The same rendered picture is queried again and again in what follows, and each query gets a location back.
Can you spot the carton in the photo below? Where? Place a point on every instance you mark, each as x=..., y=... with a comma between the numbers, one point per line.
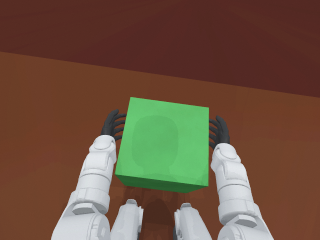
x=164, y=146

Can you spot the robot left upper arm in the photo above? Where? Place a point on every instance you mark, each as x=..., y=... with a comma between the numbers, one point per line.
x=91, y=226

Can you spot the robot right upper arm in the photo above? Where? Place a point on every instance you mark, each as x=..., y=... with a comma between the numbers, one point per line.
x=233, y=231

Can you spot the right robot thigh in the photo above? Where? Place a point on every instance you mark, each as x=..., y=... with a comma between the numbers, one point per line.
x=189, y=225

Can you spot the right robot hand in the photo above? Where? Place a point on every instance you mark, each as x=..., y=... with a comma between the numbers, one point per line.
x=222, y=132

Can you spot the left robot hand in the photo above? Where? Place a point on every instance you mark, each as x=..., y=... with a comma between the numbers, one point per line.
x=110, y=124

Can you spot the robot thigh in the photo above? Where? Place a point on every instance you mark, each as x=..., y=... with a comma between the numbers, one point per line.
x=189, y=225
x=128, y=223

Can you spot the robot left forearm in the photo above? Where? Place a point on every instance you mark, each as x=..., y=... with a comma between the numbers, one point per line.
x=92, y=190

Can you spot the left robot thigh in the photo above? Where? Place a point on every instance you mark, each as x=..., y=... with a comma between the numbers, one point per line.
x=128, y=223

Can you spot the robot right forearm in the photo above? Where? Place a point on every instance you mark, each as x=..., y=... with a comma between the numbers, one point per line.
x=233, y=188

